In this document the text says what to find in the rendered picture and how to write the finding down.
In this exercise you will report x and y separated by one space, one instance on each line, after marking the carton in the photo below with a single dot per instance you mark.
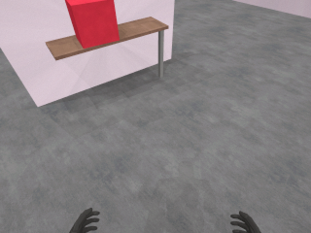
94 21

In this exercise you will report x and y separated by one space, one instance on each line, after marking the robot left hand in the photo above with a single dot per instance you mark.
80 224

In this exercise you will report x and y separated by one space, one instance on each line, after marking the table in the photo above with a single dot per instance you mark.
70 46

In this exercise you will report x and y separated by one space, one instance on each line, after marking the robot right hand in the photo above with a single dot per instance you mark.
249 224

